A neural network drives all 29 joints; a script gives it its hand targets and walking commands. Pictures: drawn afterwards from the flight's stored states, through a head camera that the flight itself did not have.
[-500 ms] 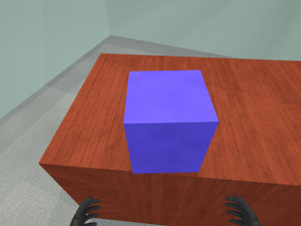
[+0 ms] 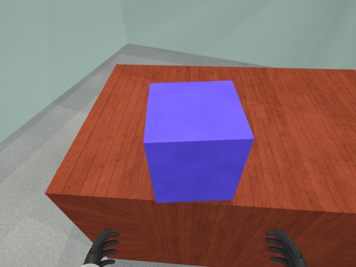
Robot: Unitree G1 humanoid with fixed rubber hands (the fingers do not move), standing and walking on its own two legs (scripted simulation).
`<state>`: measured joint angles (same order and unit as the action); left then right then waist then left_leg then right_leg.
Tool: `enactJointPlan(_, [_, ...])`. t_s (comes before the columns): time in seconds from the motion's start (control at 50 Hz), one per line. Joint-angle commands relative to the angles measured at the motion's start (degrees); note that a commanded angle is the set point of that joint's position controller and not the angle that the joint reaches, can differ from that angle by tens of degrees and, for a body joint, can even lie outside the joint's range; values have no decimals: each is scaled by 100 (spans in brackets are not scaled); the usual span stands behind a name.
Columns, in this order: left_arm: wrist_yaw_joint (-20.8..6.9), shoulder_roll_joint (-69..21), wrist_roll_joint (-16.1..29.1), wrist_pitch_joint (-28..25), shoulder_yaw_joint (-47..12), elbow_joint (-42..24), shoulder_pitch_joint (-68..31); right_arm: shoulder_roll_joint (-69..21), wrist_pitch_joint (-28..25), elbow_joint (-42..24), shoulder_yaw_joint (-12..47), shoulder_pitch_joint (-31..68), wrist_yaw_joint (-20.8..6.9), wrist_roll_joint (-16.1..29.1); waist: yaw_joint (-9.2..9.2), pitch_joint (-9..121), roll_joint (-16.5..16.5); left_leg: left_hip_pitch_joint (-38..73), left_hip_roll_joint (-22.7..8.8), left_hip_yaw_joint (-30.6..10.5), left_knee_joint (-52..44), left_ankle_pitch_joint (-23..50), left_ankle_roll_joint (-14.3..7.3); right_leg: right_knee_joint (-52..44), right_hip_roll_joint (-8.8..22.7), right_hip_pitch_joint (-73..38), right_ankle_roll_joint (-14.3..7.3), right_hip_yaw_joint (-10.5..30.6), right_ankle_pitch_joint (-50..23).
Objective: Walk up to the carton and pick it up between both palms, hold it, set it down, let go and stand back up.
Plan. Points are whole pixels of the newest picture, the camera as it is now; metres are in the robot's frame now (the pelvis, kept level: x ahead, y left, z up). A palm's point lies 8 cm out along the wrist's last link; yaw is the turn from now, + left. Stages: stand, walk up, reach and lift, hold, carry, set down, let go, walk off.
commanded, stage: let go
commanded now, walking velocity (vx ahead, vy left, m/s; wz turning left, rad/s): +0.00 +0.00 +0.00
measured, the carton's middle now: (192, 143) +0.42 -0.01 +0.05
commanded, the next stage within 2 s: stand in 0.04 s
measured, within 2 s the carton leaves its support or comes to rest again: neither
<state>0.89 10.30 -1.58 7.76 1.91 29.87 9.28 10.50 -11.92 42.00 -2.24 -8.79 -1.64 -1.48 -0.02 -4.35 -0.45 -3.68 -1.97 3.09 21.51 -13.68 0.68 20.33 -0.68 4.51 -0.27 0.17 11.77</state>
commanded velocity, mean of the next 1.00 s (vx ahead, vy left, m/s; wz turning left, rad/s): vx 0.00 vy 0.00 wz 0.00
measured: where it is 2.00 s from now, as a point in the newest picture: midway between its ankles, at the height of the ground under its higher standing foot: outside the picture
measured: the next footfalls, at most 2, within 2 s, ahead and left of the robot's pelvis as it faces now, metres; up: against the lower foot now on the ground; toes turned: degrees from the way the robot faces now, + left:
none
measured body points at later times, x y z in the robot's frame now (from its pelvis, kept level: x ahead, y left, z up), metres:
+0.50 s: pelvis -0.01 +0.01 -0.01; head -0.01 +0.01 +0.44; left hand +0.07 +0.25 -0.14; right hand +0.07 -0.24 -0.13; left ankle -0.02 +0.12 -0.75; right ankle +0.00 -0.12 -0.75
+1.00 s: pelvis -0.02 +0.01 -0.01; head -0.02 +0.01 +0.44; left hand -0.02 +0.25 -0.16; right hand +0.01 -0.23 -0.15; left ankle -0.02 +0.12 -0.75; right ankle +0.00 -0.12 -0.75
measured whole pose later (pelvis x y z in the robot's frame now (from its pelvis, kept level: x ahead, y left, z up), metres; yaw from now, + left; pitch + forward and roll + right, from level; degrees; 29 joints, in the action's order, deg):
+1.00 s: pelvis -0.02 +0.01 -0.01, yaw +2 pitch +0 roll -1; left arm 0.9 10.6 -1.0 -0.9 0.6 55.2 21.0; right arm 11.0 -0.5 53.0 -0.7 -20.8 0.9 -1.7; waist 0.2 1.0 0.3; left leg -13.7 -0.2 1.3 27.2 -13.9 -1.0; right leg 25.5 1.3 13.4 0.9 -1.6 12.4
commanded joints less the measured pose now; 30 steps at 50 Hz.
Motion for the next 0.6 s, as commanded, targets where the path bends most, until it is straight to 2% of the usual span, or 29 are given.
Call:
enactJointPlan(0.0, [32, 571, -41, -133, 167, -571, -449, 558, -140, -551, -110, 364, -2, -2, 12, 456, -29, 402, 222, 192, -92, 1155, 114, -374, 2, 560, -71, -103, -682])
enactJointPlan(0.02, [29, 541, 71, -152, 79, -527, -379, 635, -147, -327, -257, 386, 16, 5, -12, 523, -51, 449, 164, 186, -114, 1218, 109, -387, 8, 556, -74, -140, -702])
enactJointPlan(0.04, [-37, 736, -219, -607, 314, 128, 391, 950, 592, -49, -181, -637, 100, -80, 139, 302, 606, -571, -551, -584, 157, 2266, -154, 0, 442, 705, -9, 183, -845])
enactJointPlan(0.06, [-93, 887, -150, -772, 293, 247, 605, 770, 913, -160, -232, -729, 183, -130, 5, 536, -107, -652, -574, -632, 258, 1647, -291, 8, 478, 437, 14, 139, -616])
enactJointPlan(0.08, [-170, 850, -133, -813, 286, 271, 349, 1001, 1030, -323, -300, -599, 160, -143, -9, 414, 177, -770, -525, -524, 349, 1399, -194, 3, 481, 551, -24, 286, -962])
enactJointPlan(0.1, [-161, 842, -123, -895, 266, 209, 322, 990, 1092, -357, -292, -492, 134, -119, 13, 443, 241, -635, -461, -466, 362, 1074, -229, 205, 541, 730, -88, 375, -1090])
enactJointPlan(0.12, [-215, 600, -126, -938, 159, 280, 192, 783, 1150, -348, -178, -389, 87, -102, 57, 770, 201, -530, -383, -329, 341, 926, -158, 173, 446, 790, 0, 257, -973])
enactJointPlan(0.14, [-235, 480, -75, -967, 103, 346, 110, 738, 1153, -354, -175, -434, 76, -97, -15, 791, -85, -721, -293, -424, 338, 520, -210, 82, 457, 652, -25, 279, -889])
enactJointPlan(0.16, [-247, 604, -90, -983, 190, 381, 225, 647, 1151, -242, -150, -768, 85, -39, 27, 893, -157, -896, -277, -421, 320, 644, -104, 196, 440, 546, -30, 207, -679])
enactJointPlan(0.18, [-204, 493, -105, -963, 140, 426, 174, 615, 1114, -294, -110, -686, 77, -75, 27, 764, -100, -1020, -311, -438, 416, 729, -144, 220, 454, 603, -85, 207, -851])
enactJointPlan(0.2, [-224, 461, -22, -960, 106, 463, 175, 664, 1092, -336, -163, -648, 43, -79, 41, 828, -406, -975, -328, -470, 520, 774, -177, 162, 529, 573, -93, 358, -1040])
enactJointPlan(0.22, [-206, 671, -59, -996, 149, 563, 402, 673, 1088, -354, -189, -494, 80, -104, 141, 954, -442, -684, -285, -483, 450, 739, -123, 192, 429, 820, -99, 228, -958])
enactJointPlan(0.24, [-211, 719, -45, -975, 191, 664, 536, 680, 1109, -311, -153, -537, 63, -104, 199, 795, -7, -657, -362, -522, 330, 837, -161, 250, 437, 918, -116, 221, -664])
enactJointPlan(0.26, [-216, 628, 9, -1023, 105, 699, 670, 963, 1101, -243, -229, -771, 60, -37, 191, 755, 219, -694, -416, -567, 316, 938, -200, 185, 519, 880, -169, 331, -803])
enactJointPlan(0.28, [-172, 808, -7, -1028, 158, 776, 487, 827, 1055, -109, -228, -972, 43, 6, -41, 755, 208, -921, -340, -545, 381, 741, -254, 256, 570, 742, -186, 350, -1014])
enactJointPlan(0.3, [-210, 917, -8, -1055, 189, 684, 495, 890, 1036, -129, -195, -961, 77, -29, 73, 645, 314, -1166, -380, -714, 369, 559, -289, 285, 491, 774, -185, 311, -581])
enactJointPlan(0.32, [-209, 700, -45, -1074, 94, 915, 764, 870, 1054, 11, -170, -1025, 101, -74, 60, 724, 540, -973, -373, -660, 299, 390, -329, 240, 538, 819, -171, 369, -601])
enactJointPlan(0.34, [-156, 739, 26, -1024, 97, 909, 621, 890, 1019, -89, -191, -1019, 66, -90, 29, 637, 298, -1072, -335, -556, 326, 201, -277, 279, 531, 851, -165, 360, -439])
enactJointPlan(0.36, [-155, 822, -13, -1029, 100, 1013, 743, 840, 1030, -61, -195, -989, 87, -84, 67, 606, 190, -885, -345, -661, 337, 364, -311, 246, 523, 1107, -195, 353, -394])
enactJointPlan(0.38, [-120, 701, 2, -1039, 73, 1034, 723, 877, 1028, -126, -208, -1137, 110, -95, 34, 502, -201, -948, -414, -739, 301, 549, -277, 216, 469, 1078, -248, 314, -376])
enactJointPlan(0.4, [-127, 536, 19, -1010, 32, 1152, 868, 938, 1069, -80, -203, -1031, 112, -101, 70, 673, -66, -876, -431, -738, 328, 450, -321, 234, 444, 1084, -220, 202, -391])
enactJointPlan(0.42, [-155, 649, 3, -992, 21, 1195, 726, 830, 1039, -52, -184, -1169, 100, -4, -7, 591, 50, -1017, -349, -680, 369, 538, -311, 288, 431, 1026, -175, 223, -508])
enactJointPlan(0.44, [-143, 717, 4, -1013, 54, 1108, 619, 711, 1068, 115, -121, -1243, 93, -7, -85, 510, 254, -1075, -308, -632, 445, 414, -336, 192, 518, 1068, -257, 363, -416])
enactJointPlan(0.46, [-100, 782, 47, -1025, 61, 1212, 881, 586, 1071, 17, -82, -1176, 157, -92, 24, 559, -7, -1102, -332, -706, 415, 357, -337, 211, 550, 1047, -206, 268, -357])
enactJointPlan(0.48, [-87, 729, 45, -993, 38, 1296, 788, 820, 1021, 14, -125, -1178, 165, -94, -37, 583, 213, -996, -331, -660, 365, 403, -312, 201, 490, 1127, -225, 358, -520])
enactJointPlan(0.52, [-13, 776, 3, -1002, 61, 1328, 1133, 765, 1051, 157, -95, -1379, 234, -89, 61, 531, 189, -959, -332, -661, 344, 533, -258, 213, 482, 1077, -175, 267, -554])
enactJointPlan(0.54, [-62, 784, 67, -1028, 85, 1446, 1085, 772, 1071, 226, -35, -1341, 229, -24, 88, 411, -179, -1309, -346, -778, 252, 759, -326, 316, 454, 942, -218, 251, -424])
enactJointPlan(0.56, [-53, 560, 22, -1003, 10, 1498, 1012, 787, 1060, 308, -80, -1473, 248, 18, 10, 418, 151, -1234, -302, -743, 256, 463, -322, 325, 425, 983, -200, 204, -292])
enactJointPlan(0.58, [-9, 788, 43, -977, 78, 1531, 1154, 826, 1098, 397, -78, -1520, 227, -79, 5, 15, 416, -1360, -273, -738, 225, 543, -298, 278, 421, 1151, -211, 313, -215])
